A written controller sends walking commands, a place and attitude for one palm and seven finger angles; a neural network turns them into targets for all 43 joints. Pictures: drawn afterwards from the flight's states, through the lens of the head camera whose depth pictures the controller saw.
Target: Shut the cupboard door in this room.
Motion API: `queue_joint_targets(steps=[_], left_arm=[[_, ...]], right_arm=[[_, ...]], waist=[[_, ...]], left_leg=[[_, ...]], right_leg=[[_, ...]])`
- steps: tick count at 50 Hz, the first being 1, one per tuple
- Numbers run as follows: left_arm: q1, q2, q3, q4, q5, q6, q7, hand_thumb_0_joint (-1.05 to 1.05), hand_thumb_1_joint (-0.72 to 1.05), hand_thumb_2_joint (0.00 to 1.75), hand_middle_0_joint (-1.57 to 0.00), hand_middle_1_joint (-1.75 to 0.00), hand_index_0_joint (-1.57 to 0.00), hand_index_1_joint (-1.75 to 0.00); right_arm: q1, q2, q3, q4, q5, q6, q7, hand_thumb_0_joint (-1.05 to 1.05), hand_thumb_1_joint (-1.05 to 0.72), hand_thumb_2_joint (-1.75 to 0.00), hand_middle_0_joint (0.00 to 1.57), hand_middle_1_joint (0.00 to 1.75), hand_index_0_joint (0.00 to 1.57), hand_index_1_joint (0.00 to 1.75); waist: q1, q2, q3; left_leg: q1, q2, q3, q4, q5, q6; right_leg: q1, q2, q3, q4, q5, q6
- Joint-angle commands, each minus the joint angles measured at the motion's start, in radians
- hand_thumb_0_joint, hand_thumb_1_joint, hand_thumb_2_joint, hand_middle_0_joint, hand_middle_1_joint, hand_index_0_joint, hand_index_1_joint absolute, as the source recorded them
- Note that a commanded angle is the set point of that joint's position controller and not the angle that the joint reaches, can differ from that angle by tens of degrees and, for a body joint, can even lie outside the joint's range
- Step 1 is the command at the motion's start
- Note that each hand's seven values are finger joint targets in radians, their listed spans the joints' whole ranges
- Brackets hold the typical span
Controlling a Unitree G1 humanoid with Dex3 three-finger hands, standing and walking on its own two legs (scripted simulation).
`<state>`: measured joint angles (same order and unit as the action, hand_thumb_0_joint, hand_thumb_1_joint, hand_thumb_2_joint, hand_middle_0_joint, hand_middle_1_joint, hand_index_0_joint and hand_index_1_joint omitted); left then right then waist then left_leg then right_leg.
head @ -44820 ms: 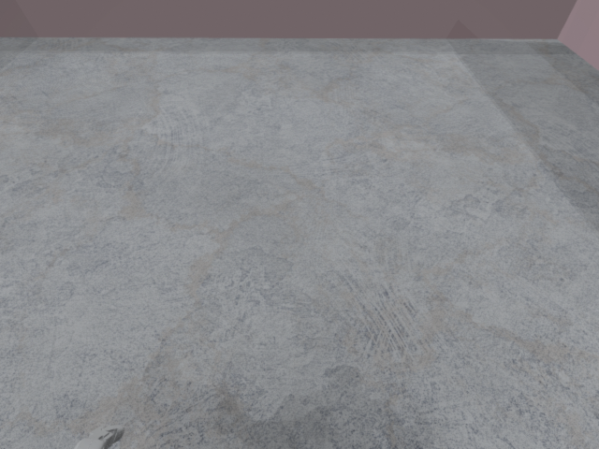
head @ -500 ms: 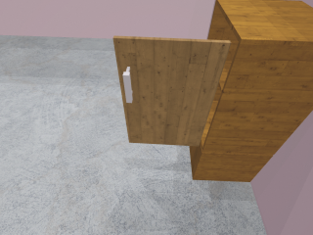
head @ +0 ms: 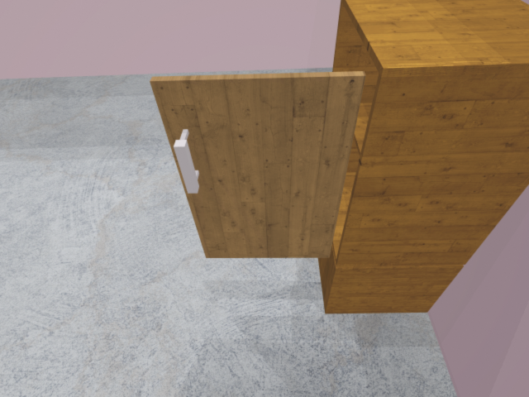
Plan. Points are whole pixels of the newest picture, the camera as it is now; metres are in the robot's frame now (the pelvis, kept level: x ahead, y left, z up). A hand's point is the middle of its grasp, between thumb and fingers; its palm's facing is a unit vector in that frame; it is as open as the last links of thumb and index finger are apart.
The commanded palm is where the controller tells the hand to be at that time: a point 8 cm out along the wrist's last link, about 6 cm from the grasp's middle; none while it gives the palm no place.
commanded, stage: shuffle to correct the standing spot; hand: left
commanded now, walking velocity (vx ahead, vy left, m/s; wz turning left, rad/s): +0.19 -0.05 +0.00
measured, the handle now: (189, 161) +0.56 +0.20 +0.04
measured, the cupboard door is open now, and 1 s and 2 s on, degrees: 89 89 89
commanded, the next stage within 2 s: come to a stop and stand still in 0.28 s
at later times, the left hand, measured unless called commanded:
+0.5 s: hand out of the picture +0.11 +0.17 -0.17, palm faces +0.03 -0.99 -0.17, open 7.3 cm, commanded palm none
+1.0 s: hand out of the picture +0.17 +0.18 -0.17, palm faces +0.01 -0.97 -0.23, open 7.3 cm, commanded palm none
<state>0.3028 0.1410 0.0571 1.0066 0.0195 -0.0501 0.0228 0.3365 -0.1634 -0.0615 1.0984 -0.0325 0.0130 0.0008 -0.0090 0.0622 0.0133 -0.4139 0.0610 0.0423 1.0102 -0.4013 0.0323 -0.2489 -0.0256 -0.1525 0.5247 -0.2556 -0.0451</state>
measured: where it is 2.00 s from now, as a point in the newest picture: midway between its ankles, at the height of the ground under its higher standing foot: outside the picture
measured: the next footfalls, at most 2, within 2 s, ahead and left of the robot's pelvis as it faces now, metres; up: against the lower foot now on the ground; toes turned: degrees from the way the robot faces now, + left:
left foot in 0.24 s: +0.16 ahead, +0.10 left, +0.00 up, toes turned +5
right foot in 0.58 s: +0.20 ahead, -0.15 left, +0.00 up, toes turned -3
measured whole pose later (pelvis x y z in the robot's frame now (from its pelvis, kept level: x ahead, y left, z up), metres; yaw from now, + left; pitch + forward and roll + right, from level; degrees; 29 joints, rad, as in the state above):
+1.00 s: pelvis +0.10 +0.00 -0.01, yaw -1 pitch -2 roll +1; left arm 0.21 0.17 0.01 1.00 0.02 0.03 0.04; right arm 0.25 -0.17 -0.05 0.98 -0.02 0.02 -0.01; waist 0.00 0.00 0.05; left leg -0.26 0.03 0.12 0.60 -0.31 0.02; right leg -0.34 -0.09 -0.06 0.61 -0.24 0.01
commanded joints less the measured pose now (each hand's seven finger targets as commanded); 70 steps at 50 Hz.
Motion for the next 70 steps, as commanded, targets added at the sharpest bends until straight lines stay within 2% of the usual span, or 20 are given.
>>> queue_joint_targets(steps=[1,7,10,11,13,14,20,24,27,29,35,38,43,45,46,49,52,54,63,70], left_arm=[[0.054,0.088,0.007,-0.014,0.006,-0.016,0.013,0.00,0.90,0.90,-0.20,-0.30,-0.20,-0.30],[0.103,0.120,0.011,0.022,0.007,-0.007,0.000,0.00,0.90,0.90,-0.20,-0.30,-0.20,-0.30],[0.113,0.103,0.007,0.038,-0.001,0.003,-0.006,0.00,0.90,0.90,-0.20,-0.30,-0.20,-0.30],[0.123,0.075,0.000,0.043,-0.003,0.007,-0.009,0.00,0.90,0.90,-0.20,-0.30,-0.20,-0.30],[0.100,0.009,-0.014,-0.005,-0.001,0.010,-0.021,0.00,0.90,0.90,-0.20,-0.30,-0.20,-0.30],[0.039,0.043,-0.010,-0.039,0.013,0.016,-0.023,0.00,0.90,0.90,-0.20,-0.30,-0.20,-0.30],[0.064,0.007,-0.005,0.015,0.008,0.038,-0.035,0.00,0.90,0.90,-0.20,-0.30,-0.20,-0.30],[0.042,-0.004,-0.018,0.014,0.002,0.052,-0.017,0.00,0.90,0.90,-0.20,-0.30,-0.20,-0.30],[0.122,0.046,-0.008,0.039,0.006,0.045,-0.006,0.00,0.90,0.90,-0.20,-0.30,-0.20,-0.30],[0.080,0.143,-0.005,0.030,0.006,0.030,0.007,0.00,0.90,0.90,-0.20,-0.30,-0.20,-0.30],[-0.045,0.162,0.012,-0.014,0.001,0.047,0.022,0.00,0.90,0.90,-0.20,-0.30,-0.20,-0.30],[-0.062,0.164,0.022,-0.030,-0.001,0.061,0.022,0.00,0.90,0.90,-0.20,-0.30,-0.20,-0.30],[-0.066,0.096,0.011,-0.049,0.003,0.084,0.015,0.00,0.90,0.90,-0.20,-0.30,-0.20,-0.30],[0.069,0.145,-0.016,0.002,-0.007,0.064,0.051,0.00,0.90,0.90,-0.20,-0.30,-0.20,-0.30],[-0.027,0.198,-0.007,-0.053,0.000,0.050,0.039,0.00,0.90,0.90,-0.20,-0.30,-0.20,-0.30],[-0.072,0.156,-0.020,-0.080,0.003,0.063,0.016,0.00,0.90,0.90,-0.20,-0.30,-0.20,-0.30],[-0.021,0.134,-0.030,-0.052,0.009,0.061,0.006,0.00,0.90,0.90,-0.20,-0.30,-0.20,-0.30],[-0.027,0.136,-0.036,-0.046,0.006,0.050,0.002,0.00,0.90,0.90,-0.20,-0.30,-0.20,-0.30],[-0.008,0.168,-0.038,-0.031,-0.002,0.032,0.000,0.00,0.90,0.90,-0.20,-0.30,-0.20,-0.30],[-0.001,0.161,-0.044,0.015,-0.010,0.019,0.001,0.00,0.90,0.90,-0.20,-0.30,-0.20,-0.30]], right_arm=[[-0.013,-0.026,-0.001,-0.077,0.002,-0.019,0.009,0.00,-0.90,-0.90,0.20,0.30,0.20,0.30],[-0.059,0.005,0.012,-0.104,0.005,-0.036,0.012,0.00,-0.90,-0.90,0.20,0.30,0.20,0.30],[0.009,-0.001,0.016,-0.077,0.004,-0.056,0.001,0.00,-0.90,-0.90,0.20,0.30,0.20,0.30],[0.058,-0.038,0.010,-0.059,0.004,-0.062,-0.005,0.00,-0.90,-0.90,0.20,0.30,0.20,0.30],[0.185,-0.188,-0.026,-0.047,-0.006,-0.061,-0.024,0.00,-0.90,-0.90,0.20,0.30,0.20,0.30],[0.183,-0.213,-0.031,-0.053,0.000,-0.052,-0.031,0.00,-0.90,-0.90,0.20,0.30,0.20,0.30],[-0.002,-0.103,0.003,-0.083,0.004,-0.073,-0.040,0.00,-0.90,-0.90,0.20,0.30,0.20,0.30],[-0.039,-0.103,0.005,-0.075,0.003,-0.050,-0.044,0.00,-0.90,-0.90,0.20,0.30,0.20,0.30],[-0.041,-0.096,-0.001,-0.062,0.013,-0.028,-0.040,0.00,-0.90,-0.90,0.20,0.30,0.20,0.30],[0.003,-0.016,0.012,-0.063,0.024,-0.011,-0.029,0.00,-0.90,-0.90,0.20,0.30,0.20,0.30],[0.026,-0.021,0.001,-0.038,0.024,0.019,-0.031,0.00,-0.90,-0.90,0.20,0.30,0.20,0.30],[0.027,-0.038,-0.003,-0.046,0.021,0.018,-0.030,0.00,-0.90,-0.90,0.20,0.30,0.20,0.30],[-0.105,-0.097,-0.005,-0.103,0.009,0.008,-0.023,0.00,-0.90,-0.90,0.20,0.30,0.20,0.30],[-0.187,-0.156,-0.005,-0.187,0.035,-0.028,-0.021,0.00,-0.90,-0.90,0.20,0.30,0.20,0.30],[-0.093,-0.092,0.004,-0.203,0.023,-0.021,-0.012,0.00,-0.90,-0.90,0.20,0.30,0.20,0.30],[-0.049,-0.117,0.013,-0.212,0.006,-0.021,-0.006,0.00,-0.90,-0.90,0.20,0.30,0.20,0.30],[-0.101,-0.139,0.014,-0.239,0.012,-0.015,-0.008,0.00,-0.90,-0.90,0.20,0.30,0.20,0.30],[-0.055,-0.120,0.024,-0.232,0.010,-0.016,-0.009,0.00,-0.90,-0.90,0.20,0.30,0.20,0.30],[0.021,-0.119,0.039,-0.172,0.013,-0.026,-0.004,0.00,-0.90,-0.90,0.20,0.30,0.20,0.30],[0.024,-0.103,0.056,-0.108,0.016,-0.043,-0.011,0.00,-0.90,-0.90,0.20,0.30,0.20,0.30]], waist=[[-0.018,-0.184,0.092],[0.014,-0.163,0.070],[-0.011,-0.114,0.043],[-0.029,-0.040,0.024],[-0.069,0.258,0.007],[-0.079,0.159,0.068],[0.012,0.031,0.004],[0.014,0.039,0.006],[0.047,-0.035,-0.026],[0.006,-0.229,-0.015],[-0.003,-0.256,-0.014],[0.002,-0.209,-0.017],[0.040,0.086,0.046],[0.077,0.034,-0.040],[0.013,0.045,-0.117],[-0.007,0.240,-0.021],[0.033,-0.006,0.087],[0.011,-0.111,0.108],[-0.013,-0.162,0.054],[-0.001,-0.093,0.016]], left_leg=[[-0.160,0.051,-0.009,0.027,0.084,-0.015],[0.010,0.009,0.076,-0.314,0.111,-0.018],[0.195,-0.022,0.110,-0.508,0.208,-0.019],[0.292,0.006,0.060,-0.554,0.196,-0.011],[0.456,0.349,-0.421,-0.783,0.144,0.160],[0.399,0.413,-0.466,-0.806,0.111,0.221],[0.226,0.238,-0.081,-0.793,0.363,0.137],[0.164,0.214,-0.019,-0.697,0.520,0.121],[0.143,0.135,0.023,-0.542,0.385,0.036],[0.054,0.006,0.080,-0.445,0.043,-0.041],[0.143,-0.008,0.038,-0.398,0.039,-0.057],[0.204,0.002,0.026,-0.489,0.225,-0.049],[0.034,0.137,-0.101,-0.701,0.252,0.043],[0.100,0.121,-0.013,-0.469,0.382,-0.001],[0.119,0.030,-0.017,-0.505,0.131,-0.026],[0.103,0.104,-0.138,-0.717,-0.013,0.014],[-0.025,0.092,-0.123,-0.725,-0.156,0.029],[0.044,0.039,-0.082,-0.695,-0.069,0.017],[0.202,0.006,-0.030,-0.639,0.054,0.004],[0.221,0.025,-0.024,-0.659,0.193,-0.008]], right_leg=[[0.039,-0.251,0.212,-0.359,0.018,-0.122],[0.043,-0.231,0.178,-0.309,0.063,-0.135],[0.013,-0.172,0.143,-0.192,0.045,-0.091],[-0.039,-0.139,0.124,-0.086,0.023,-0.068],[-0.338,0.008,-0.005,0.318,-0.295,0.017],[-0.390,-0.021,0.070,0.479,-0.333,0.012],[-0.232,-0.086,0.121,0.410,-0.053,0.055],[-0.053,-0.056,0.077,0.140,0.002,0.073],[0.096,-0.050,0.079,-0.090,0.223,0.080],[0.112,-0.243,0.277,-0.128,0.545,-0.009],[0.043,-0.271,0.260,-0.120,0.550,-0.095],[0.007,-0.232,0.231,-0.086,0.431,-0.060],[0.051,-0.046,0.085,0.063,0.005,0.052],[0.057,-0.123,0.172,0.019,0.234,0.016],[0.021,-0.161,0.218,-0.018,0.034,-0.021],[-0.082,-0.034,0.089,0.061,-0.137,0.013],[-0.022,-0.034,0.108,0.018,-0.066,0.019],[-0.081,-0.056,0.183,-0.069,-0.114,0.003],[-0.144,-0.091,0.269,-0.171,-0.205,0.005],[-0.035,-0.094,0.237,-0.138,0.032,0.001]])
